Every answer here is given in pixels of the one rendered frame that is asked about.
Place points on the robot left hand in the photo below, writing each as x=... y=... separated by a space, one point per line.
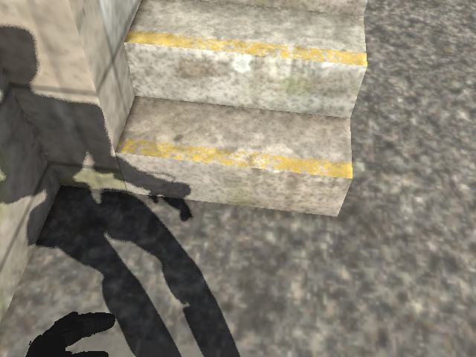
x=67 y=331

